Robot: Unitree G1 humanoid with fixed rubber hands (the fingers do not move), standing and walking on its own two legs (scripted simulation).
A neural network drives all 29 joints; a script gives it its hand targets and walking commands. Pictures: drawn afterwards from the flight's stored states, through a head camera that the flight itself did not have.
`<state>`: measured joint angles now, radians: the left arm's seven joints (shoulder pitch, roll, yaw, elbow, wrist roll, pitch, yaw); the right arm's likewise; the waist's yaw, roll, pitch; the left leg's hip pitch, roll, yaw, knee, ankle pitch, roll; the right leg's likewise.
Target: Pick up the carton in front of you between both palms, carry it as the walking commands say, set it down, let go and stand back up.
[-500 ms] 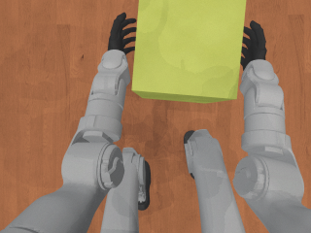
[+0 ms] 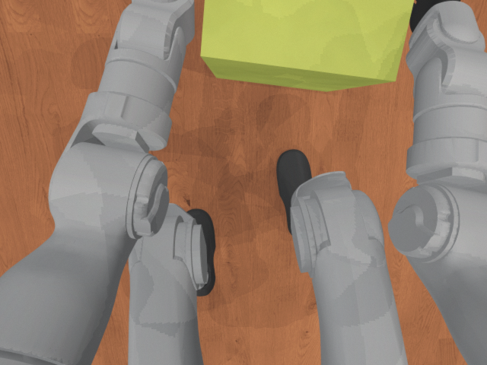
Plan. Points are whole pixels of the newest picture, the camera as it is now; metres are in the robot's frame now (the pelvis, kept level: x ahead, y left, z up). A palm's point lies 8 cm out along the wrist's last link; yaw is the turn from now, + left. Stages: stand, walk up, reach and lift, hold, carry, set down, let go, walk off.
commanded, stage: set down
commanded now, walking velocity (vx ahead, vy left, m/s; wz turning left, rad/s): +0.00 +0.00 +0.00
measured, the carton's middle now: (292, 3) +0.53 -0.17 -0.25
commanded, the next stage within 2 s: none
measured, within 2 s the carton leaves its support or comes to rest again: rests again in 0.62 s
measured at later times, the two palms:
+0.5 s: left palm out of the picture +0.57 -0.01 -0.20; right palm (421, 10) +0.47 -0.30 -0.19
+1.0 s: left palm out of the picture +0.56 -0.02 -0.21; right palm (422, 16) +0.47 -0.31 -0.20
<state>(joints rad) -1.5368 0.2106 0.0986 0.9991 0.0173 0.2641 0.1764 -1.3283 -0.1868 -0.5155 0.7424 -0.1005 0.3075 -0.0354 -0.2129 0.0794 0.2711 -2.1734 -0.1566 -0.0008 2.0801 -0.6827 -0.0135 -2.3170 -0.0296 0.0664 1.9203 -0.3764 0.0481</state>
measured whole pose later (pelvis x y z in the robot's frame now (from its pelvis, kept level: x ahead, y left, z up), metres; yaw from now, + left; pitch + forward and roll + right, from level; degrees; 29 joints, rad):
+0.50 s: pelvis +0.00 +0.00 -0.02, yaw +0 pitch +42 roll -2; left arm -1.60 0.24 0.04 1.12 0.02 0.24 0.14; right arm -1.39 -0.25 -0.53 0.93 -0.09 0.24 0.03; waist -0.23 0.06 0.33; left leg -2.21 -0.19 -0.02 2.16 -0.68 -0.01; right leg -2.33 -0.06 0.05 1.99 -0.39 0.05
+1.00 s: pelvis -0.01 +0.00 -0.03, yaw -1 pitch +39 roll -3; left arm -1.62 0.20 0.12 1.12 0.13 0.21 0.05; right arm -1.41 -0.31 -0.59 1.02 -0.10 0.19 0.07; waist -0.20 0.03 0.39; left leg -2.19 -0.18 -0.03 2.21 -0.70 -0.02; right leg -2.31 -0.06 0.03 2.02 -0.39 0.05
